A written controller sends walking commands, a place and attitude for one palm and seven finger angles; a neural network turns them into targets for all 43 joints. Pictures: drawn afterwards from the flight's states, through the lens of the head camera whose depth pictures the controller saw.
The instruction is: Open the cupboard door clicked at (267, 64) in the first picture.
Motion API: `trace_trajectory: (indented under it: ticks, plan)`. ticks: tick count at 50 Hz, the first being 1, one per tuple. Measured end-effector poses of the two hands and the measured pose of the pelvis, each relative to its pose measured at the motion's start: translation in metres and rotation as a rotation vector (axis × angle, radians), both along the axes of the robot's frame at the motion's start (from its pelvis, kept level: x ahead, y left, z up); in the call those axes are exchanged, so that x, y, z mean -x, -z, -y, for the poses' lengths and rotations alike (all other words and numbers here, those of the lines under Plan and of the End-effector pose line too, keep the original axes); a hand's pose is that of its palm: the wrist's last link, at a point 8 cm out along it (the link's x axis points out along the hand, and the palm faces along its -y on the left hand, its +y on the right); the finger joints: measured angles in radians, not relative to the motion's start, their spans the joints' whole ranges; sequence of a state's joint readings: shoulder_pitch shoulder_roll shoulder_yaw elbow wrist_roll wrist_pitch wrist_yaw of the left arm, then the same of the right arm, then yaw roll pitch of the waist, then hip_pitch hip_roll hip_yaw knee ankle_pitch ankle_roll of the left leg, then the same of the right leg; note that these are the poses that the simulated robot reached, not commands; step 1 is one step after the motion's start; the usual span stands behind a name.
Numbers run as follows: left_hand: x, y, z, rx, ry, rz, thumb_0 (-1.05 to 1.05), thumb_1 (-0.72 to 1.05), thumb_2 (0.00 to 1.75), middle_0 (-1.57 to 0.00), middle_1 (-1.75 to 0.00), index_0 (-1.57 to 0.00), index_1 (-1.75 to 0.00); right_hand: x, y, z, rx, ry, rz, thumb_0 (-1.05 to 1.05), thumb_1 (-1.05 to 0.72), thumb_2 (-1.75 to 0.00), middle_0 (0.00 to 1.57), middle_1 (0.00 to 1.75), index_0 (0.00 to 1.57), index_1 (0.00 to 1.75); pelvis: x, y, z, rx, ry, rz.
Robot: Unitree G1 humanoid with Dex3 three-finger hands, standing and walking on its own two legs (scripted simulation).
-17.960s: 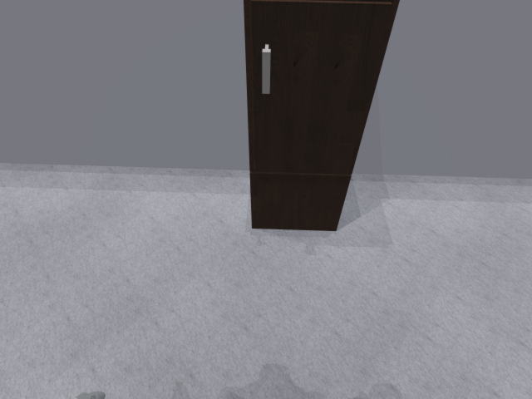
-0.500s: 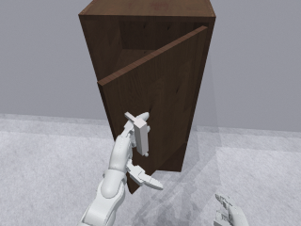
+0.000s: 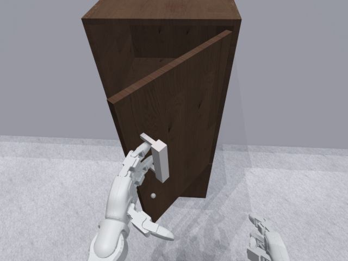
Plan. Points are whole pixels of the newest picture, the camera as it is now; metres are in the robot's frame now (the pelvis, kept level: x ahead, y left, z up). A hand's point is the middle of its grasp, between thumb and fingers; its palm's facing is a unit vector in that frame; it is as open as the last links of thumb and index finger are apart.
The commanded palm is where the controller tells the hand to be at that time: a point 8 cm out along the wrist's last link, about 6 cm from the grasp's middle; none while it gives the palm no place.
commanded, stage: slide the hand sideways off the handle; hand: left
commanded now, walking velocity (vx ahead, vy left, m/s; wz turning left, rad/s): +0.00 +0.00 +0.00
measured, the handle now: (154, 157) +0.32 +0.06 +0.09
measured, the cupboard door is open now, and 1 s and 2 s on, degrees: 52 52 52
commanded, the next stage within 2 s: draw the hand back to the body in 0.54 s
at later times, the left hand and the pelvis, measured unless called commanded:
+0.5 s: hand (126, 217) +0.19 +0.10 +0.08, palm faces -0.04 -1.00 -0.03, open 16.2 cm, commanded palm +0.17 +0.16 +0.08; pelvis +0.01 -0.01 -0.01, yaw +1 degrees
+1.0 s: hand (97, 212) +0.19 +0.15 +0.11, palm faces -0.05 -1.00 -0.05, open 16.3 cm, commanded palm +0.16 +0.21 +0.12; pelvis +0.01 +0.01 -0.01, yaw +1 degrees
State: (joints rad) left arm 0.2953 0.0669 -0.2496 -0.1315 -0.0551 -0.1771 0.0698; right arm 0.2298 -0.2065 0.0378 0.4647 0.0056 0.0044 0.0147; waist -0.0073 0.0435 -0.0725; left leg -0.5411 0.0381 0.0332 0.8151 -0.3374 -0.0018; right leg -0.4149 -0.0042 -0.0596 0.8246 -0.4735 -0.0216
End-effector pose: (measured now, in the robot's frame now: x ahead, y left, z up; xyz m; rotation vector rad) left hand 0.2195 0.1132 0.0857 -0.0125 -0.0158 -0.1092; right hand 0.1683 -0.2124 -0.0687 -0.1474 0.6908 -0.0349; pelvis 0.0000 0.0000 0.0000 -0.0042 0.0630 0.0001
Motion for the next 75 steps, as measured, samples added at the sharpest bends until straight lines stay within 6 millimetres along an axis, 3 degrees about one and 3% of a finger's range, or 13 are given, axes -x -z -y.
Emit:
trace_trajectory:
  ticks: [12,30,37,44,56,66,75]
  plan:
    - [0.025,0.001,-0.021,-0.020,-0.032,-0.017,-0.01,-0.50,0.30,-0.20,-0.32,-0.20,-0.32,-0.017,-0.001,0.010,0.003,-0.008,0.048,0.01,-0.91,-0.90,0.21,0.30,0.20,0.30,-0.011,0.005,0.009,-0.002,-0.009,-0.025]
    - [0.053,0.003,-0.053,-0.037,-0.061,-0.022,-0.01,-0.50,0.30,-0.16,-0.30,-0.16,-0.30,-0.012,0.011,0.023,0.028,0.022,0.055,0.01,-0.91,-0.90,0.21,0.30,0.20,0.30,-0.011,0.014,0.012,0.004,-0.025,-0.053]
    - [0.048,0.001,-0.058,-0.033,-0.032,0.001,-0.01,-0.50,0.30,-0.16,-0.30,-0.15,-0.30,-0.011,0.009,0.016,0.034,0.028,0.077,0.01,-0.91,-0.90,0.20,0.30,0.20,0.30,-0.007,0.016,0.006,0.013,-0.024,-0.053]
    - [0.045,-0.015,-0.078,-0.058,-0.060,0.017,-0.01,-0.50,0.30,-0.16,-0.30,-0.15,-0.30,-0.012,0.001,0.002,0.011,0.033,0.099,0.02,-0.91,-0.90,0.21,0.30,0.20,0.30,-0.007,0.011,-0.001,0.019,-0.018,-0.034]
    - [0.056,-0.037,-0.102,-0.075,-0.073,0.014,-0.01,-0.49,0.30,-0.16,-0.30,-0.15,-0.30,-0.021,-0.015,-0.014,0.014,-0.001,0.151,0.01,-0.91,-0.90,0.21,0.30,0.20,0.30,-0.008,0.002,-0.011,0.026,-0.024,0.000]
    - [0.063,-0.060,-0.135,-0.281,-0.306,-0.005,-0.01,-0.28,0.39,-0.17,-0.30,-0.16,-0.30,-0.022,-0.028,-0.022,0.065,-0.004,0.111,0.01,-0.91,-0.90,0.21,0.30,0.20,0.30,-0.010,-0.017,-0.016,0.027,-0.015,0.058]
    - [0.053,-0.079,-0.163,-0.363,-0.404,0.007,-0.01,0.01,0.52,-0.18,-0.30,-0.17,-0.30,-0.026,-0.032,-0.026,0.081,-0.011,0.066,0.01,-0.91,-0.90,0.21,0.30,0.20,0.30,-0.018,-0.032,-0.023,0.014,0.000,0.100]
